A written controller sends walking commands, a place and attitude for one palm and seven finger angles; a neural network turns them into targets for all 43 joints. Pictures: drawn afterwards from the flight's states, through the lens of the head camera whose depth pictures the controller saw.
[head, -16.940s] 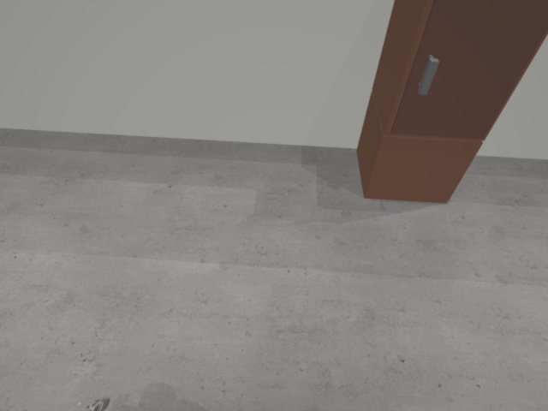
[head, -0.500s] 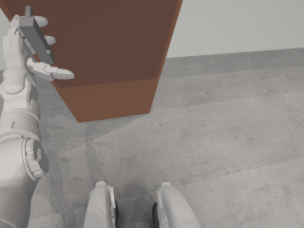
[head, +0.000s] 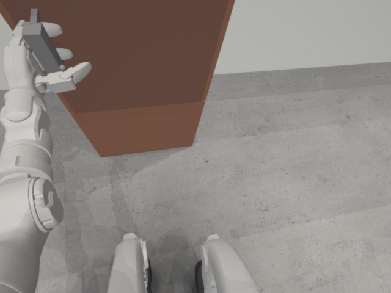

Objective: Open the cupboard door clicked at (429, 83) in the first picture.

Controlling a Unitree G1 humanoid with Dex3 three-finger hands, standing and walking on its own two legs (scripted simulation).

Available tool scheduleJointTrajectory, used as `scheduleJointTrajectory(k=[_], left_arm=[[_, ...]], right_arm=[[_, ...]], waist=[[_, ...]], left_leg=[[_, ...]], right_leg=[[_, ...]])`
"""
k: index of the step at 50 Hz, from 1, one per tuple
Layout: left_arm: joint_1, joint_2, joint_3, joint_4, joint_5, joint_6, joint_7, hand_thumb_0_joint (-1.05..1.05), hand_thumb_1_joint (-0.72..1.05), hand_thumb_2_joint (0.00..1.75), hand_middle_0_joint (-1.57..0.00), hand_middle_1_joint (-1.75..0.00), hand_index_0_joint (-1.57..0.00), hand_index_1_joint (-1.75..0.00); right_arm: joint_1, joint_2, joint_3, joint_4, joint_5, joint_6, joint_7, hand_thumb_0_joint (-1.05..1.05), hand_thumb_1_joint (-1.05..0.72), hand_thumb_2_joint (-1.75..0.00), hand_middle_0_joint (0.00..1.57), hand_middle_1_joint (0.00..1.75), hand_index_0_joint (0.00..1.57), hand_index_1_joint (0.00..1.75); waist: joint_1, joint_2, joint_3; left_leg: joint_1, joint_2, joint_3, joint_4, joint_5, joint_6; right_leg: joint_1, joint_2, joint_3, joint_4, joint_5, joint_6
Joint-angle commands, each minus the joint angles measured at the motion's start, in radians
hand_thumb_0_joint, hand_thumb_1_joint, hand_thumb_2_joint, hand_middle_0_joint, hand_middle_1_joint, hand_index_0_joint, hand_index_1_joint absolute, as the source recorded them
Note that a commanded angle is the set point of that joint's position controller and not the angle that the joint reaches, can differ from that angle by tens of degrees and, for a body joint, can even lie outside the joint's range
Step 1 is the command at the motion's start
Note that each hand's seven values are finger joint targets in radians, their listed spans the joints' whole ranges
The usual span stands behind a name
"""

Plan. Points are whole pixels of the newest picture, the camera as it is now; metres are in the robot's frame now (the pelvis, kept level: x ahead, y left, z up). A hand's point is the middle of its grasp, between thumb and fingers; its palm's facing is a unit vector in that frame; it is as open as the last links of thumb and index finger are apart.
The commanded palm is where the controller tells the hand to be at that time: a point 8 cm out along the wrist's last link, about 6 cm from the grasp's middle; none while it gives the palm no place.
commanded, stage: close the thumb around the handle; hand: left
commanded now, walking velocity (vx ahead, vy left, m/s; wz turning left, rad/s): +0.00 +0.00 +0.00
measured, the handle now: (48, 47) +0.58 +0.24 +0.06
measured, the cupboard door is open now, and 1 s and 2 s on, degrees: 0 18 44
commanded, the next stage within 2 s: pull the door open along its arc in 0.30 s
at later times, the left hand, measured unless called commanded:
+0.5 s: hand (63, 67) +0.54 +0.21 +0.06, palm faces +0.12 -0.99 +0.00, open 5.9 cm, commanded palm +0.50 +0.24 +0.06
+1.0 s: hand (83, 113) +0.43 +0.17 +0.06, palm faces +0.36 -0.93 +0.08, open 6.3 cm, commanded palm +0.37 +0.19 +0.06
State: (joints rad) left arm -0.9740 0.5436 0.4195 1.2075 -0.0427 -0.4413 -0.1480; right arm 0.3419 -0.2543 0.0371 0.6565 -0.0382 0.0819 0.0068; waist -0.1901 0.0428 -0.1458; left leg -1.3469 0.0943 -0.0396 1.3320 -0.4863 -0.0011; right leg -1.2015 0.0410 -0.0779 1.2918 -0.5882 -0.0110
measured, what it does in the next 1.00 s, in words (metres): stands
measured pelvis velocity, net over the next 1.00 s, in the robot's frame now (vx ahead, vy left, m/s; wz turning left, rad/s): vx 0.03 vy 0.01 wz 0.02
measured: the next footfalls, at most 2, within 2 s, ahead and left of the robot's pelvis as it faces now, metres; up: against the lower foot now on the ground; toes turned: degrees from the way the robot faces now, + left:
none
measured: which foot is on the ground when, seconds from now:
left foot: down 0.00-1.00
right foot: down 0.00-1.00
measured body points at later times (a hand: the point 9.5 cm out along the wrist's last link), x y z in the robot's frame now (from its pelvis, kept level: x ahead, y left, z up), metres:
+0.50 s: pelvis +0.00 +0.00 +0.00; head +0.16 +0.03 +0.42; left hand +0.52 +0.26 +0.06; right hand +0.01 -0.26 -0.11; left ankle +0.06 +0.12 -0.60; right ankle +0.01 -0.12 -0.60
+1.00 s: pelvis +0.03 +0.01 +0.03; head +0.14 +0.03 +0.47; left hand +0.41 +0.22 +0.06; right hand +0.12 -0.24 -0.09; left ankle +0.06 +0.12 -0.60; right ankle +0.01 -0.12 -0.60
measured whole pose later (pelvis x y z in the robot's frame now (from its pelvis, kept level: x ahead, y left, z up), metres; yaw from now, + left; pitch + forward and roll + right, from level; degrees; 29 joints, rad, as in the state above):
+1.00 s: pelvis +0.03 +0.01 +0.03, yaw +1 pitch +24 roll -2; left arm -0.38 0.08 0.21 0.61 -0.08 -0.47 0.26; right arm 0.29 -0.22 -0.02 0.59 -0.05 0.09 0.06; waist -0.07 0.02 -0.20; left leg -1.12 0.07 0.02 1.20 -0.50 0.01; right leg -0.99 0.02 -0.03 1.17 -0.59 0.01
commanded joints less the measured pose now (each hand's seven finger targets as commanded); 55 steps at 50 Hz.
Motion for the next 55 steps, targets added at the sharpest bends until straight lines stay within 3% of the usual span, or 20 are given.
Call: scheduleJointTrajectory(k=[1,5,6,8,16,18,19,20,21,30,37,39,42,43,44,46,49,52,53,55], left_arm=[[-0.472,0.208,-0.013,-0.212,-0.010,-0.061,-0.008,0.00,0.68,0.80,-0.38,-1.33,-0.38,-1.33],[-0.467,0.203,-0.009,-0.225,-0.013,-0.061,-0.010,0.00,0.90,0.90,-0.40,-1.35,-0.40,-1.35],[-0.467,0.232,0.012,-0.228,-0.011,-0.058,-0.008,0.00,0.90,0.90,-0.40,-1.35,-0.40,-1.35],[-0.469,0.214,-0.002,-0.225,-0.013,-0.055,-0.013,0.00,0.90,0.90,-0.40,-1.35,-0.40,-1.35],[-0.422,0.274,0.041,-0.233,0.000,-0.048,-0.008,0.00,0.90,0.90,-0.40,-1.35,-0.40,-1.35],[-0.442,0.259,0.030,-0.247,-0.003,-0.053,-0.011,0.00,0.90,0.90,-0.40,-1.35,-0.40,-1.35],[-0.421,0.267,0.040,-0.246,-0.005,-0.054,-0.012,0.00,0.90,0.90,-0.40,-1.35,-0.40,-1.35],[-0.407,0.265,0.040,-0.231,-0.006,-0.051,-0.012,0.00,0.90,0.90,-0.40,-1.35,-0.40,-1.35],[-0.415,0.237,0.016,-0.233,-0.011,-0.049,-0.013,0.00,0.90,0.90,-0.40,-1.35,-0.40,-1.35],[-0.179,0.163,0.019,-0.343,-0.046,-0.071,-0.016,0.00,0.90,0.90,-0.40,-1.35,-0.40,-1.35],[0.120,-0.007,-0.061,-0.475,-0.089,-0.072,-0.002,0.00,0.90,0.90,-0.40,-1.35,-0.40,-1.35],[0.213,-0.059,-0.089,-0.558,-0.101,-0.082,0.008,0.00,0.90,0.90,-0.40,-1.35,-0.40,-1.35],[0.326,-0.147,-0.153,-0.629,-0.114,-0.081,0.026,0.00,0.90,0.90,-0.40,-1.35,-0.40,-1.35],[0.329,-0.188,0.001,-0.681,-0.195,-0.077,0.190,0.00,0.90,0.90,-0.40,-1.35,-0.40,-1.35],[0.382,-0.293,-0.112,-0.692,-0.160,-0.072,0.272,0.00,0.90,0.90,-0.40,-1.35,-0.40,-1.35],[0.437,-0.335,-0.146,-0.736,-0.097,-0.074,0.403,0.00,0.90,0.90,-0.40,-1.35,-0.40,-1.35],[0.465,-0.420,-0.245,-0.809,0.023,-0.088,0.557,0.00,0.90,0.90,-0.40,-1.35,-0.40,-1.35],[0.516,-0.536,-0.348,-0.848,0.095,-0.083,0.669,0.00,0.90,0.90,-0.40,-1.35,-0.40,-1.35],[0.533,-0.557,-0.363,-0.857,0.107,-0.080,0.700,0.00,0.90,0.90,-0.40,-1.35,-0.40,-1.35],[0.579,-0.634,-0.445,-0.894,0.141,-0.075,0.737,0.00,0.90,0.90,-0.40,-1.35,-0.40,-1.35]], right_arm=[[0.194,-0.192,-0.066,-0.031,0.001,-0.013,-0.011,0.00,-0.90,-0.90,0.20,0.30,0.20,0.30],[0.196,-0.191,-0.068,-0.032,-0.002,-0.012,-0.010,0.00,-0.90,-0.90,0.20,0.30,0.20,0.30],[0.202,-0.195,-0.069,-0.028,-0.001,-0.011,-0.011,0.00,-0.90,-0.90,0.20,0.30,0.20,0.30],[0.202,-0.192,-0.067,-0.029,-0.002,-0.012,-0.012,0.00,-0.90,-0.90,0.20,0.30,0.20,0.30],[0.197,-0.190,-0.063,-0.040,0.000,-0.007,-0.009,0.00,-0.90,-0.90,0.20,0.30,0.20,0.30],[0.196,-0.189,-0.062,-0.039,-0.001,-0.009,-0.011,0.00,-0.90,-0.90,0.20,0.30,0.20,0.30],[0.193,-0.188,-0.062,-0.042,0.001,-0.010,-0.009,0.00,-0.90,-0.90,0.20,0.30,0.20,0.30],[0.191,-0.190,-0.063,-0.043,0.003,-0.009,-0.009,0.00,-0.90,-0.90,0.20,0.30,0.20,0.30],[0.188,-0.187,-0.061,-0.043,0.002,-0.010,-0.008,0.00,-0.90,-0.90,0.20,0.30,0.20,0.30],[0.172,-0.180,-0.080,-0.071,0.010,-0.005,0.007,0.00,-0.90,-0.90,0.20,0.30,0.20,0.30],[0.125,-0.160,-0.098,-0.112,0.027,0.002,0.022,0.00,-0.90,-0.90,0.20,0.30,0.20,0.30],[0.113,-0.153,-0.103,-0.128,0.031,-0.002,0.025,0.00,-0.90,-0.90,0.20,0.30,0.20,0.30],[0.086,-0.145,-0.108,-0.142,0.037,-0.005,0.031,0.00,-0.90,-0.90,0.20,0.30,0.20,0.30],[0.062,-0.120,-0.103,-0.148,0.021,-0.014,0.023,0.00,-0.90,-0.90,0.20,0.30,0.20,0.30],[0.049,-0.109,-0.099,-0.150,0.015,-0.023,0.032,0.00,-0.90,-0.90,0.20,0.30,0.20,0.30],[0.046,-0.109,-0.104,-0.148,-0.006,-0.020,0.046,0.00,-0.90,-0.90,0.20,0.30,0.20,0.30],[0.022,-0.096,-0.110,-0.155,-0.032,-0.014,0.063,0.00,-0.90,-0.90,0.20,0.30,0.20,0.30],[-0.021,-0.085,-0.113,-0.167,-0.042,-0.011,0.072,0.00,-0.90,-0.90,0.20,0.30,0.20,0.30],[-0.026,-0.083,-0.117,-0.170,-0.048,-0.014,0.070,0.00,-0.90,-0.90,0.20,0.30,0.20,0.30],[-0.063,-0.069,-0.115,-0.176,-0.051,-0.022,0.069,0.00,-0.90,-0.90,0.20,0.30,0.20,0.30]], waist=[[-0.042,0.167,-0.508],[-0.034,0.191,-0.546],[-0.035,0.170,-0.549],[-0.040,0.169,-0.547],[-0.010,0.178,-0.553],[-0.023,0.172,-0.548],[-0.007,0.194,-0.557],[-0.014,0.168,-0.538],[-0.020,0.170,-0.523],[0.049,0.154,-0.587],[0.082,0.052,-0.508],[0.099,0.048,-0.530],[0.103,0.023,-0.458],[0.178,0.057,-0.449],[0.144,0.042,-0.431],[0.144,0.000,-0.436],[0.141,0.013,-0.440],[0.137,-0.014,-0.431],[0.137,-0.053,-0.429],[0.139,-0.036,-0.438]], left_leg=[[0.564,-0.038,-0.043,-0.099,0.292,0.038],[0.600,-0.037,-0.047,-0.092,0.338,0.036],[0.597,-0.034,-0.049,-0.092,0.341,0.036],[0.584,-0.036,-0.046,-0.087,0.340,0.040],[0.562,-0.037,-0.036,-0.091,0.335,0.037],[0.570,-0.035,-0.040,-0.093,0.332,0.039],[0.575,-0.036,-0.037,-0.097,0.337,0.035],[0.569,-0.034,-0.038,-0.098,0.327,0.035],[0.560,-0.035,-0.037,-0.103,0.311,0.035],[0.647,-0.041,-0.027,-0.144,0.402,0.023],[0.624,-0.059,0.006,-0.196,0.393,0.023],[0.654,-0.063,0.013,-0.206,0.436,0.021],[0.652,-0.065,0.019,-0.226,0.414,0.017],[0.646,-0.065,0.027,-0.240,0.440,0.008],[0.660,-0.061,0.022,-0.247,0.440,-0.002],[0.661,-0.058,0.021,-0.244,0.470,-0.006],[0.664,-0.062,0.024,-0.237,0.466,-0.006],[0.665,-0.066,0.025,-0.246,0.437,-0.004],[0.652,-0.067,0.020,-0.244,0.432,-0.003],[0.671,-0.070,0.025,-0.251,0.426,-0.004]], right_leg=[[0.056,0.026,0.033,-0.184,0.276,-0.009],[0.050,0.026,0.031,-0.175,0.305,-0.011],[0.061,0.027,0.029,-0.175,0.310,-0.009],[0.062,0.026,0.032,-0.173,0.314,-0.009],[0.107,0.029,0.036,-0.175,0.322,-0.009],[0.094,0.028,0.035,-0.174,0.317,-0.009],[0.104,0.029,0.033,-0.174,0.319,-0.010],[0.095,0.030,0.032,-0.178,0.311,-0.009],[0.096,0.029,0.033,-0.184,0.301,-0.007],[0.171,0.027,0.023,-0.182,0.387,-0.012],[0.275,0.026,0.020,-0.219,0.447,-0.005],[0.307,0.025,0.022,-0.221,0.499,-0.006],[0.306,0.023,0.015,-0.237,0.487,-0.004],[0.325,0.019,0.007,-0.236,0.481,-0.004],[0.302,0.020,-0.004,-0.233,0.464,0.001],[0.312,0.016,-0.007,-0.221,0.485,0.000],[0.317,0.010,-0.003,-0.209,0.493,-0.003],[0.341,0.005,-0.006,-0.223,0.481,-0.007],[0.353,0.007,-0.007,-0.225,0.483,-0.008],[0.369,0.002,-0.009,-0.232,0.486,-0.011]])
